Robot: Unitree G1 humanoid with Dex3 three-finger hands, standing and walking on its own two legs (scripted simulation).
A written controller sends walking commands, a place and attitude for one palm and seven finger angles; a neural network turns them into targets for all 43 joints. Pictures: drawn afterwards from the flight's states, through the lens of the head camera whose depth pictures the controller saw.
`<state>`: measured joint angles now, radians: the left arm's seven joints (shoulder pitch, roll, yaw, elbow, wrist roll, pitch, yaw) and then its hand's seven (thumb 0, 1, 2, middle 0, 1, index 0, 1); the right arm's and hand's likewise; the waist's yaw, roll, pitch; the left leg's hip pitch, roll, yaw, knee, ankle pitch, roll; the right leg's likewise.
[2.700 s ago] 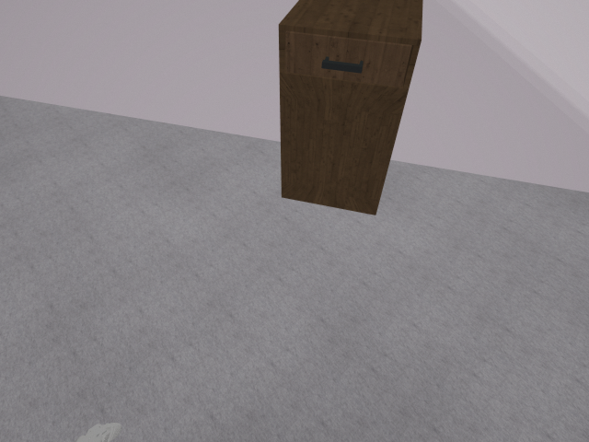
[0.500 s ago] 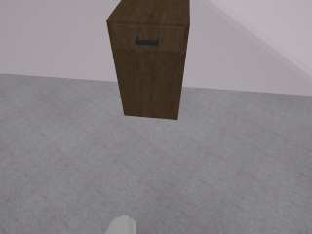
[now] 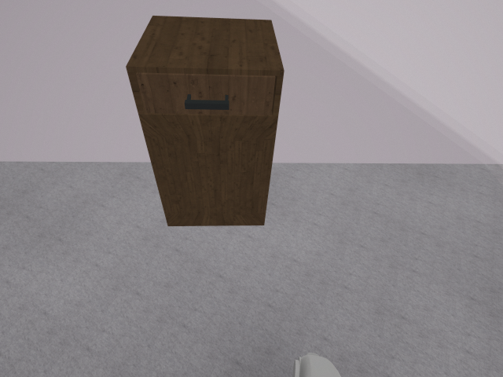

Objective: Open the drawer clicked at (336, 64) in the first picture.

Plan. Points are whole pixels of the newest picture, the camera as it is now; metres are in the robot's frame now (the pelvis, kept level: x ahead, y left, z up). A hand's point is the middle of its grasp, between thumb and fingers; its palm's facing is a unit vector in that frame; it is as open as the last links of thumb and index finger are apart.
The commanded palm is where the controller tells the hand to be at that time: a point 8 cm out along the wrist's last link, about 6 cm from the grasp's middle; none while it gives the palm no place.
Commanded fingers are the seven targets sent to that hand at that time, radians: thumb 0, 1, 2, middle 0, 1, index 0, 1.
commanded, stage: walk to a spot facing it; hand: left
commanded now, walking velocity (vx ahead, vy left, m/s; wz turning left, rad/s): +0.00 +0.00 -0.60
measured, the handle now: (207, 101) +0.90 +0.21 -0.05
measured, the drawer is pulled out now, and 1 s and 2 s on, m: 0.00 0.00 0.00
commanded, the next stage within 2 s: turn to face it in 0.08 s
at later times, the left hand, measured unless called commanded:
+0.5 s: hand (212, 326) +0.25 +0.09 -0.16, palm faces -0.09 -0.98 -0.16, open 7.3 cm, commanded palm none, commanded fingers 0.00 0.90 0.90 -0.20 -0.30 -0.20 -0.30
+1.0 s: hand out of the picture +0.11 +0.18 -0.17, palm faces +0.08 -0.97 -0.23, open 7.4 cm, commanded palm none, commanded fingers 0.00 0.90 0.90 -0.20 -0.30 -0.20 -0.30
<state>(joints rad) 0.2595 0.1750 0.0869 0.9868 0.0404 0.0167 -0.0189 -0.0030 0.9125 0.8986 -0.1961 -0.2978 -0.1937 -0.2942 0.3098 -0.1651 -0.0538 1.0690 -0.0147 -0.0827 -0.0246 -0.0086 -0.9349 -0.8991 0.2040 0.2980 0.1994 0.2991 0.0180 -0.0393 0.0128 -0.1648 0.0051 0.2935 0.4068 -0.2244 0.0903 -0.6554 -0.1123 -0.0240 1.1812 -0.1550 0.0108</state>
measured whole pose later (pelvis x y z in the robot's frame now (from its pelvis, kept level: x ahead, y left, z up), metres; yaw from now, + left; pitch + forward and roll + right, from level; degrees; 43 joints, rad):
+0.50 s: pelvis +0.12 -0.05 -0.01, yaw -4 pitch -1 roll -1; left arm 0.11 0.11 0.03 0.99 0.02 -0.03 0.03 -0.02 0.92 0.90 -0.20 -0.30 -0.20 -0.30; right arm 0.33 -0.12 -0.03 1.09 -0.01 0.02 -0.03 0.01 -0.91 -0.90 0.20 0.30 0.20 0.30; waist -0.06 0.03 0.04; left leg -0.38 0.11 0.07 0.98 -0.47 -0.04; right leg -0.28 -0.04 -0.21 0.54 -0.24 -0.05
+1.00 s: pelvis +0.11 -0.01 +0.00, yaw +3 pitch -1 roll -1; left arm 0.27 0.21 0.05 1.08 0.03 0.05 0.02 0.00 0.91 0.90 -0.20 -0.30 -0.19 -0.29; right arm 0.25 -0.16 -0.04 1.05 -0.02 -0.01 -0.03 0.01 -0.92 -0.90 0.21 0.30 0.20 0.30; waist -0.01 0.00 0.03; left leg -0.23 0.00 0.08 0.41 -0.17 0.06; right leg -0.31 -0.07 -0.05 0.80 -0.46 0.04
